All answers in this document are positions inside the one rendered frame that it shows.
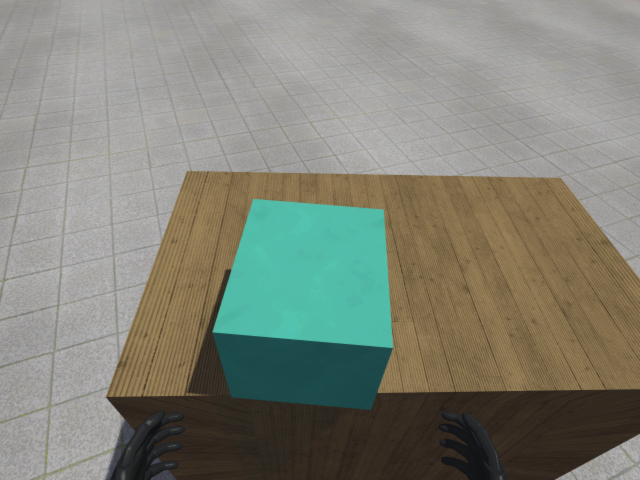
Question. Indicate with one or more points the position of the pedestal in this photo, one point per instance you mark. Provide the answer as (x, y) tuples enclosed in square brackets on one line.
[(508, 302)]

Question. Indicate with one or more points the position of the left robot hand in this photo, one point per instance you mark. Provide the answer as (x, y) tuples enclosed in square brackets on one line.
[(135, 462)]

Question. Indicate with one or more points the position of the carton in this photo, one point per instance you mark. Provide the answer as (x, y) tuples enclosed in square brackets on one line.
[(305, 317)]

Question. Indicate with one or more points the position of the right robot hand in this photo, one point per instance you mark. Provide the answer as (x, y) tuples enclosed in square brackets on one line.
[(482, 456)]

